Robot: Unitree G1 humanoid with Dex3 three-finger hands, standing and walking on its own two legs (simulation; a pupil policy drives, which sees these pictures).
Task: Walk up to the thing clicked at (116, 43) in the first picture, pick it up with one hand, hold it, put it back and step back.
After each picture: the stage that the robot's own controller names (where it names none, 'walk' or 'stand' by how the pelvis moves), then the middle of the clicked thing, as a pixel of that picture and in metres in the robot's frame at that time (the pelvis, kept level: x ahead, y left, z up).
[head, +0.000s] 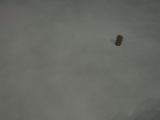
stand; (118, 40) +1.40 -0.43 -0.72
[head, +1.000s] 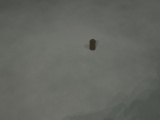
walk; (92, 44) +1.31 -0.02 -0.69
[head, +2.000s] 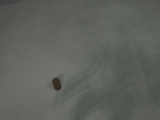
walk; (56, 84) +0.76 +0.28 -0.72
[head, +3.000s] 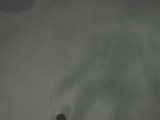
walk; out of the picture +0.44 +0.20 -0.71
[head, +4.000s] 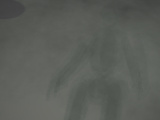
stand; out of the picture +0.30 +0.17 -0.72
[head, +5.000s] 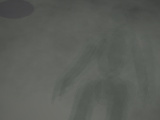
stand; out of the picture +0.32 +0.15 -0.72
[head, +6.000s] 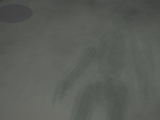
stand; out of the picture +0.31 +0.17 -0.73
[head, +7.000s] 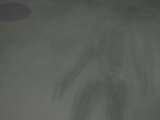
stand; out of the picture +0.30 +0.18 -0.73
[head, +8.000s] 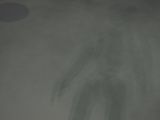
go down; out of the picture +0.29 +0.18 -0.73
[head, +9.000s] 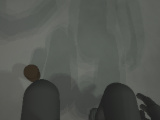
go down; (32, 73) +0.37 +0.20 -0.35
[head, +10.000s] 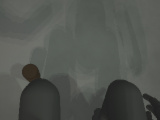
go down; (32, 74) +0.38 +0.20 -0.31
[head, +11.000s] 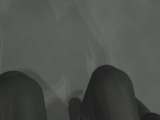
close in; out of the picture +0.37 +0.23 -0.23
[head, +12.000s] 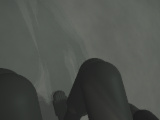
close; out of the picture +0.37 +0.24 -0.22
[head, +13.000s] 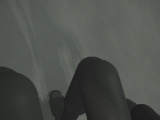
close; out of the picture +0.37 +0.24 -0.22
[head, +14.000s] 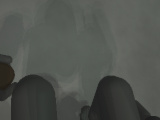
lift; (0, 79) +0.31 +0.25 -0.12
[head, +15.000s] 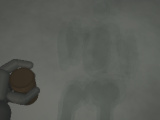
lift; (25, 87) +0.32 +0.18 +0.04
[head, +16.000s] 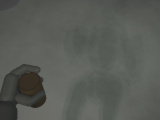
hold; (33, 90) +0.31 +0.17 +0.01
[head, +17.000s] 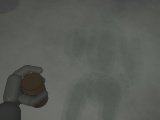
hold; (35, 91) +0.32 +0.16 +0.01
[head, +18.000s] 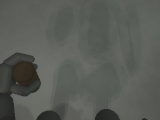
crouch; (28, 78) +0.36 +0.18 -0.05
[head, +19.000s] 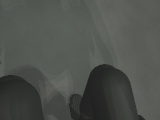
lower; out of the picture +0.39 +0.23 -0.18
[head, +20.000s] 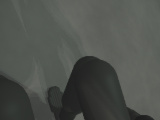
lower; out of the picture +0.40 +0.27 -0.22
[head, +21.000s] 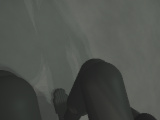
lower; out of the picture +0.38 +0.25 -0.22
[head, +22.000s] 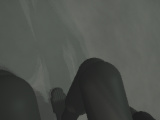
lower; out of the picture +0.38 +0.26 -0.23
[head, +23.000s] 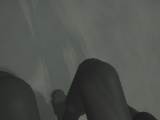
lower; out of the picture +0.39 +0.24 -0.22
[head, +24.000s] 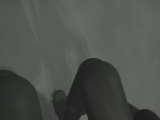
withdraw; out of the picture +0.37 +0.22 -0.23
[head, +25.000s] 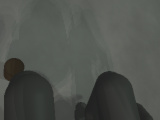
stand; (13, 70) +0.37 +0.19 -0.26
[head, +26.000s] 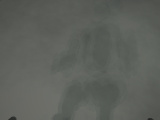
stand; out of the picture +0.31 +0.15 -0.63
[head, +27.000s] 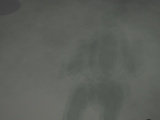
stand; out of the picture +0.31 +0.16 -0.67
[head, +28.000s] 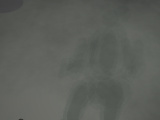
stand; out of the picture +0.31 +0.15 -0.67
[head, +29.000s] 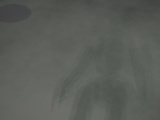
walk; out of the picture +0.33 +0.15 -0.72
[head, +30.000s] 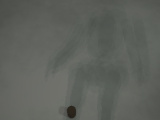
walk; (71, 112) +0.40 +0.08 -0.71
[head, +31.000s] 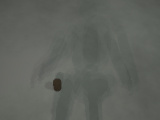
walk; (57, 85) +0.63 +0.13 -0.70
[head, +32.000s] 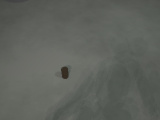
stand; (64, 72) +0.94 +0.22 -0.71
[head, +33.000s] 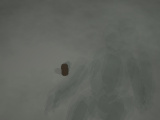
stand; (64, 69) +0.91 +0.14 -0.72
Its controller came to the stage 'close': yes
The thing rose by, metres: 0.73
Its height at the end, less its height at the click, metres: +0.00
